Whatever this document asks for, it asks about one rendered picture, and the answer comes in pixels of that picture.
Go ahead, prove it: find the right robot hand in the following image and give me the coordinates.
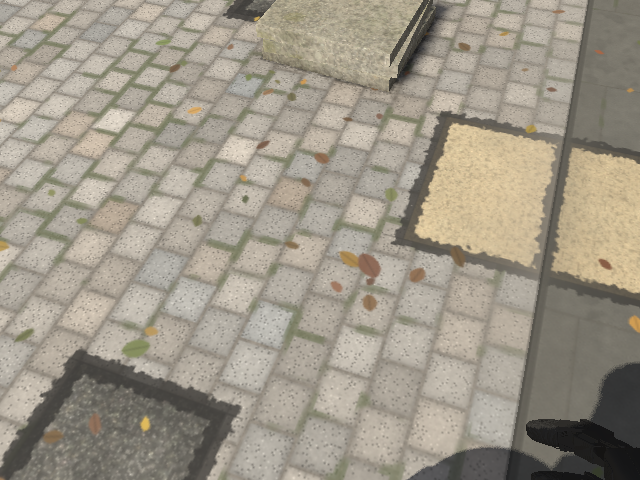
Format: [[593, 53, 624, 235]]
[[526, 419, 640, 480]]

